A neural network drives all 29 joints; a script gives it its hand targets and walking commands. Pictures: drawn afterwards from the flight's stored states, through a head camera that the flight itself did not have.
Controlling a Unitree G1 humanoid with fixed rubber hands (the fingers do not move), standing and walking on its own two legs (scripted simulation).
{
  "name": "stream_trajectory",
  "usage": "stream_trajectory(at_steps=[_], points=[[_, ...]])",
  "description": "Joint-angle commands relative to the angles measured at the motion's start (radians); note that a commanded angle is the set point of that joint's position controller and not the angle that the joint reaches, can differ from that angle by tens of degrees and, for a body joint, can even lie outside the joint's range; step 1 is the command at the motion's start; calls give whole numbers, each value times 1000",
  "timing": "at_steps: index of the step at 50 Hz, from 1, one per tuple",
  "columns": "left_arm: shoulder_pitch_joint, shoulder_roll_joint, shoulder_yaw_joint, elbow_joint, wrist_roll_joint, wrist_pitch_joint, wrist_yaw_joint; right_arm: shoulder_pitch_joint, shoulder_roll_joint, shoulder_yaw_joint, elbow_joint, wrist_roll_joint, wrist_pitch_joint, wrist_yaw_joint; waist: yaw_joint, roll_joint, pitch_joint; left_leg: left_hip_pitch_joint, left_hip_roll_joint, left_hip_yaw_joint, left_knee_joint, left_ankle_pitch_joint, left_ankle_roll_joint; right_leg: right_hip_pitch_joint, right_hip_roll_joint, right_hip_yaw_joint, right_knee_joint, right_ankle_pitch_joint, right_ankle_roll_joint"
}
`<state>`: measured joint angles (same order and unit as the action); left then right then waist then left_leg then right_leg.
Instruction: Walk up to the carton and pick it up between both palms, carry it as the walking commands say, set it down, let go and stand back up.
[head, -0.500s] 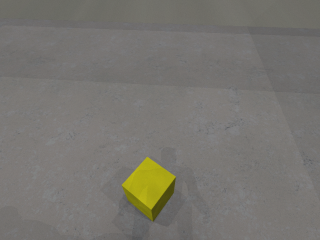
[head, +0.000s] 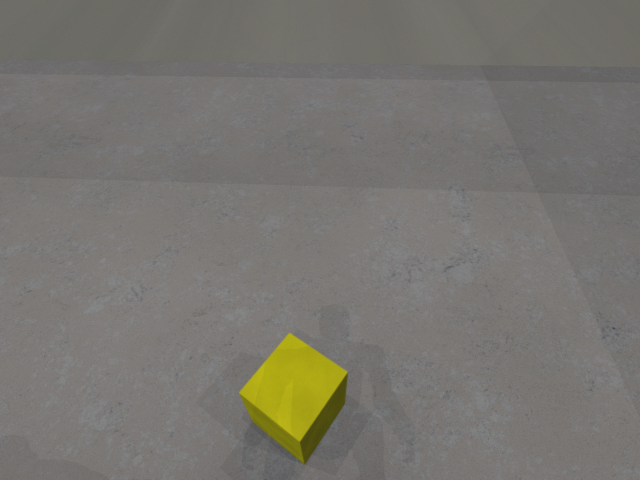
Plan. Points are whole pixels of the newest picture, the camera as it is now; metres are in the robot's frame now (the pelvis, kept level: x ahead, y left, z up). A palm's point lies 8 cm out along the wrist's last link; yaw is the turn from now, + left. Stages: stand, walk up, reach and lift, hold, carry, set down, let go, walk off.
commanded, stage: walk up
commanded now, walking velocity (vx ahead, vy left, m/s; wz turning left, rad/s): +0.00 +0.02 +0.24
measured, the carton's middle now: (297, 398) +0.46 +0.11 -0.66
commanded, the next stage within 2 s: none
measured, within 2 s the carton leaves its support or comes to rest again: neither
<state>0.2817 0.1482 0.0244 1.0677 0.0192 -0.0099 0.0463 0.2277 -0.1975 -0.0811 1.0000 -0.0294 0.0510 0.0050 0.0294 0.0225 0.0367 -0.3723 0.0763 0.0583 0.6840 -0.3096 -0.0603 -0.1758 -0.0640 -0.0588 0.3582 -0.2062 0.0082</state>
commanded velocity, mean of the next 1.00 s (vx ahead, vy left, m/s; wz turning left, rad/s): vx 0.01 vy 0.15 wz -0.12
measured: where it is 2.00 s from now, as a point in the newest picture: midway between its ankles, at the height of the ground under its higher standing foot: outside the picture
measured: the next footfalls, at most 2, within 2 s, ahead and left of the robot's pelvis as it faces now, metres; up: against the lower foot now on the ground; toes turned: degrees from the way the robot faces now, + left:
left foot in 0.06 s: +0.06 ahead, +0.15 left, +0.00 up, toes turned +8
right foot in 0.38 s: +0.07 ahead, -0.09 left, +0.00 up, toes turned -4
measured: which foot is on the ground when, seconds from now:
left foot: up 0.00-0.04, down 0.06-0.38, up 0.40-0.66, down 0.68-1.00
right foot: down 0.00-0.06, up 0.08-0.36, down 0.38-0.68, up 0.70-0.98, down 1.00-1.00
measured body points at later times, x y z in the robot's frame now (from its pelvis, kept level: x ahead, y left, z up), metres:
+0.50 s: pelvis +0.04 +0.05 -0.01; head +0.06 +0.04 +0.44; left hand +0.06 +0.28 -0.16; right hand +0.08 -0.18 -0.17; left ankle +0.02 +0.16 -0.72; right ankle +0.03 -0.08 -0.75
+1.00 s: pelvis +0.08 +0.18 -0.02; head +0.10 +0.16 +0.42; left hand +0.14 +0.42 -0.17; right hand +0.09 -0.06 -0.18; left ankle +0.07 +0.21 -0.75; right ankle +0.04 +0.11 -0.75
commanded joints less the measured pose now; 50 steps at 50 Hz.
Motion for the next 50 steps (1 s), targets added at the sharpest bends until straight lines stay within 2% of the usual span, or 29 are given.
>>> stream_trajectory(at_steps=[1,2,3,4,5,7,8,14,16,18,19,20,21,22,24,25,26,28,32,33,34,35,36,38,40,44,48,49,50], points=[[-25,201,51,-42,-4,3,5,86,2,8,-34,11,-43,-9,-45,-232,-61,146,-62,105,-257,120,18,0,-129,37,-9,194,-93],[-14,190,56,-44,-2,11,3,118,-44,-4,-28,4,-55,-10,-50,-181,-73,216,-33,78,-315,164,26,-33,-101,-9,76,139,-50],[11,145,50,-48,-2,16,0,128,-113,-23,-30,-12,-66,-16,-49,46,-101,332,116,-122,-377,271,68,-174,-32,-46,256,-1,-2],[-20,68,29,-69,0,21,-5,134,-167,-27,-38,-19,-71,-17,-57,245,-82,391,274,-346,-428,414,133,-381,63,-21,437,-339,30],[-30,57,27,-71,-5,33,0,136,-132,-8,-32,-16,-67,-32,-83,247,-106,307,331,-313,-447,397,240,-320,35,76,559,-365,26],[-6,95,35,-46,-27,37,-11,5,-58,21,-58,-16,-67,-50,-22,179,-51,185,263,-174,-480,145,213,-250,1,109,580,-277,12],[-19,97,34,-48,-19,37,-16,-14,-57,27,-53,-13,-66,-48,-11,188,-39,143,209,-156,-474,124,188,-227,1,99,548,-241,11],[-46,67,42,-47,-19,60,-20,40,-51,37,-58,-15,-76,-52,-27,135,-21,174,201,-76,-452,191,177,-193,10,67,328,-200,18],[-25,72,32,-48,-7,49,-11,44,-93,21,-32,-4,-50,-47,-3,194,2,145,122,-8,-399,115,155,-116,36,7,180,-158,-1],[63,106,37,-12,-3,31,2,39,-57,25,-26,5,-44,-37,30,93,-33,60,81,39,-288,111,109,67,18,-4,25,6,-16],[116,173,54,-4,8,19,12,35,-43,20,-42,0,-45,-32,39,-58,-42,-35,23,80,-131,99,65,130,-118,157,-49,68,-47],[166,266,79,2,5,18,23,-24,-32,16,-84,-6,-37,-28,70,-291,-8,-177,-55,103,34,-152,15,111,-330,460,-146,157,-151],[156,247,84,16,10,18,29,-47,-43,14,-93,-6,-26,-26,81,-324,16,-170,-5,-26,196,-221,4,67,-370,487,-149,241,-226],[98,234,80,-9,4,10,34,-46,-44,7,-88,-7,-24,-18,54,-261,-10,-188,-1,-49,270,-204,3,72,-363,397,-121,286,-225],[-67,146,50,-55,-9,4,29,36,5,19,-55,7,-46,-11,-40,-256,-26,-25,19,-46,71,-129,25,-27,-194,158,-74,274,-129],[-22,130,42,-22,-8,3,18,37,3,16,-32,8,-44,-13,-22,-184,-20,38,-16,-13,-38,-69,23,-41,-170,171,-69,302,-121],[7,173,58,-15,-7,4,19,1,-3,10,-52,1,-38,-12,-9,-170,3,-34,-52,33,-10,-56,17,24,-217,195,-41,466,-141],[59,227,72,-22,-6,8,24,0,-16,11,-81,-5,-28,-6,12,-196,-41,-75,-26,32,27,-86,11,75,-296,247,-70,418,-169],[-19,235,78,-50,-4,18,31,49,-19,11,-96,6,-34,3,-36,-212,-61,31,-19,18,-146,18,21,9,-249,170,-5,313,-108],[-39,229,76,-56,-9,20,27,95,-27,10,-79,3,-41,0,-65,-168,-83,134,-35,45,-242,72,36,-39,-195,118,45,234,-75],[-29,183,66,-55,-9,22,18,143,-71,-4,-61,-4,-49,-6,-85,-46,-102,247,1,10,-341,123,60,-121,-118,59,148,123,-39],[-33,99,46,-83,-4,27,12,187,-162,-23,-54,-16,-61,-10,-102,252,-127,341,214,-259,-465,282,125,-285,28,-51,422,-200,10],[-35,81,39,-75,-7,50,25,137,-185,-24,-71,-22,-48,-15,-120,365,-98,255,263,-218,-453,285,243,-325,67,7,627,-441,14],[-37,114,53,-53,-3,61,23,59,-98,4,-89,-29,-37,-25,-75,199,-53,162,233,-108,-429,174,248,-351,28,24,794,-381,-1],[-5,106,65,-27,-2,65,21,52,-75,11,-115,-37,-36,-28,-52,123,-52,175,177,-30,-367,330,234,-352,36,-11,776,-322,3],[21,77,60,-35,9,69,25,70,-80,3,-141,-48,-30,-39,-52,120,-82,202,170,-25,-339,306,247,-281,48,-44,563,-311,-1],[78,70,51,-59,8,61,29,69,-76,-6,-135,-40,-23,-41,-10,112,-62,166,169,7,-321,207,202,-139,29,-49,265,-200,-25],[151,92,56,-50,8,55,30,51,-82,-9,-144,-35,-22,-40,33,61,-63,99,156,40,-276,166,166,-29,20,-46,146,-145,-42],[236,143,75,-36,13,46,33,53,-80,-8,-159,-30,-23,-40,78,-88,-64,-41,108,101,-143,130,112,115,-63,64,-4,-149,-75]])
